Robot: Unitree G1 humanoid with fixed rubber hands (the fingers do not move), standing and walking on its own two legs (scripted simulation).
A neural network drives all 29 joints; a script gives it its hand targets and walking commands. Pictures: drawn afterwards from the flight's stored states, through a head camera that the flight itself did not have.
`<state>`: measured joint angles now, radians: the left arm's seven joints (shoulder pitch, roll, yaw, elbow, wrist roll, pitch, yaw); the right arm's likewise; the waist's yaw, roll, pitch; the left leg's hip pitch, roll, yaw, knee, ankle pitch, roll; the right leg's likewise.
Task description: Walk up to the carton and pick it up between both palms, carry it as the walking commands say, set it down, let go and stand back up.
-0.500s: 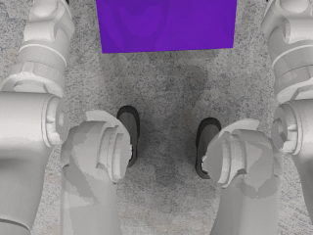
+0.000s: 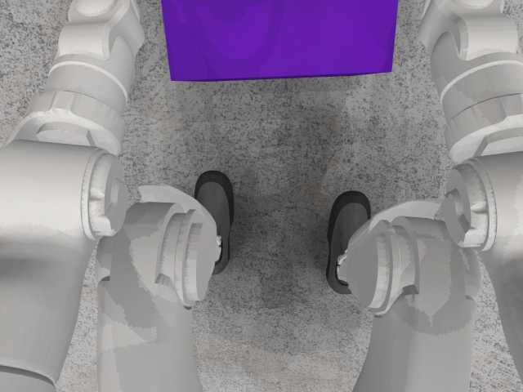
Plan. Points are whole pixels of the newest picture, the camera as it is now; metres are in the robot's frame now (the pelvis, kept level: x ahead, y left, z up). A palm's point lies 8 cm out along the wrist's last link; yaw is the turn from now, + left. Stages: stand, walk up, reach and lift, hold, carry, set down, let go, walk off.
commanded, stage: reach and lift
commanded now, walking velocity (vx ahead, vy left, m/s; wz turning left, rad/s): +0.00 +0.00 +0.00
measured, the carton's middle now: out of the picture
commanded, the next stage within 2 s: none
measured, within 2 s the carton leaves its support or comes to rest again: leaves its support in 0.98 s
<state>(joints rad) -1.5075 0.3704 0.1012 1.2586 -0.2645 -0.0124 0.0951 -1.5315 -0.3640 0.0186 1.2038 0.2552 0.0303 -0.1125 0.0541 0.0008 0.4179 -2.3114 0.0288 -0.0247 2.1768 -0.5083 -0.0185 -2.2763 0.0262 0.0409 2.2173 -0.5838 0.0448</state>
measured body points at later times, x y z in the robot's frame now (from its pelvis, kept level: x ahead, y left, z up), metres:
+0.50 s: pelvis +0.00 +0.00 +0.00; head +0.38 +0.01 +0.23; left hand +0.54 +0.21 -0.20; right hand +0.57 -0.13 -0.20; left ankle +0.13 +0.13 -0.33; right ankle +0.11 -0.13 -0.33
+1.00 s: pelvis +0.01 +0.00 -0.01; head +0.37 +0.01 +0.24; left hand +0.54 +0.21 -0.19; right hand +0.56 -0.13 -0.19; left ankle +0.13 +0.13 -0.33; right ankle +0.11 -0.13 -0.33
